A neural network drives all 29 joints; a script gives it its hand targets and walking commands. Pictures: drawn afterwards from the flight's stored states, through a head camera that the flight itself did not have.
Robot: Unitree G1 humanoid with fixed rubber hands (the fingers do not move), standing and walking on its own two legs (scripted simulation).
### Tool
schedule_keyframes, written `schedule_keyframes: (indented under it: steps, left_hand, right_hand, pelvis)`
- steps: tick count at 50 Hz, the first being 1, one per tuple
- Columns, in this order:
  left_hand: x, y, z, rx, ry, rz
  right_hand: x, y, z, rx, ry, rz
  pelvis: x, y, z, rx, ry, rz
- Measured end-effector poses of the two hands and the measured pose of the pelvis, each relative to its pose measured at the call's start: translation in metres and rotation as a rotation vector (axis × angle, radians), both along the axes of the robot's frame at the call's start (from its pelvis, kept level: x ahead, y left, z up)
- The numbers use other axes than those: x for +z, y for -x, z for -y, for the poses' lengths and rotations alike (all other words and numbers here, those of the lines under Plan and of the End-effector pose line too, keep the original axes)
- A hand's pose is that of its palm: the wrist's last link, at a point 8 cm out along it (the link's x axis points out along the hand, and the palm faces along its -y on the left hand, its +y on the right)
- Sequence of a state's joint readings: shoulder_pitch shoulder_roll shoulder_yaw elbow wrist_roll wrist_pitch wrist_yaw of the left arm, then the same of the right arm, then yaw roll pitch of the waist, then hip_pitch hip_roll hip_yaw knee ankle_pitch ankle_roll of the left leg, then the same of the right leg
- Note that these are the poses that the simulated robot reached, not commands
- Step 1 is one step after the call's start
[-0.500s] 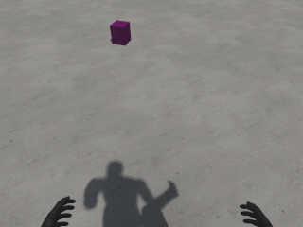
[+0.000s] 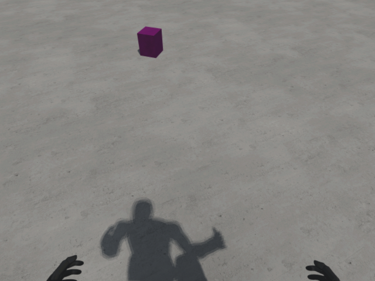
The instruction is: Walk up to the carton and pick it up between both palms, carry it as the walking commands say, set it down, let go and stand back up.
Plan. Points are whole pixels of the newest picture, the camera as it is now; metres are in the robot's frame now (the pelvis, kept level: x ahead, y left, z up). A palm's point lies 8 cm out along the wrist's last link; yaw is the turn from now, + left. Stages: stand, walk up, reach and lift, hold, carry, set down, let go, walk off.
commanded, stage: stand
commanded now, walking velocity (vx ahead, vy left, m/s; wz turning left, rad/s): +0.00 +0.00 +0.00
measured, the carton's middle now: (150, 42) +2.66 +0.50 -0.63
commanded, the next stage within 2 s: walk up in 1.74 s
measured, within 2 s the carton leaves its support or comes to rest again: neither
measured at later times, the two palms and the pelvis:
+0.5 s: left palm out of the picture +0.12 +0.31 -0.08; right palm out of the picture +0.12 -0.31 -0.08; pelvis +0.00 +0.00 +0.02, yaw +0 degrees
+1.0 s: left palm out of the picture +0.10 +0.31 -0.08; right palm out of the picture +0.10 -0.31 -0.08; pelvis +0.00 +0.00 +0.02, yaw +0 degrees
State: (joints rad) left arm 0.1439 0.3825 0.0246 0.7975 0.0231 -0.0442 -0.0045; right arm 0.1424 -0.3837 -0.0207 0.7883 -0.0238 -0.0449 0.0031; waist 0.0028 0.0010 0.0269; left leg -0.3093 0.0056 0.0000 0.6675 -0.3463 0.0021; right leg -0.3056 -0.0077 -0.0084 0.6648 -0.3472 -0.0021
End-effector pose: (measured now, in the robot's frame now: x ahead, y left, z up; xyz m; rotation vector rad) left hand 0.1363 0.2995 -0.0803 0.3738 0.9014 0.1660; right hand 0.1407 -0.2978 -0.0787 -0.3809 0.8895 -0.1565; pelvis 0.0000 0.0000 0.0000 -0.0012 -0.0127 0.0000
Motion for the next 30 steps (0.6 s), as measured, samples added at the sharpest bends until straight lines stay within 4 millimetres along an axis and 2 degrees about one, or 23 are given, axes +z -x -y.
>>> schedule_keyframes:
  steps: [30]
  left_hand:
    - [0.003, 0.027, -0.010, 0.055, -0.004, -0.144]
  right_hand:
    - [0.002, 0.028, 0.009, -0.059, 0.001, -0.147]
  pelvis:
    - [0.021, 0.002, 0.000, -0.001, -0.001, 0.027]
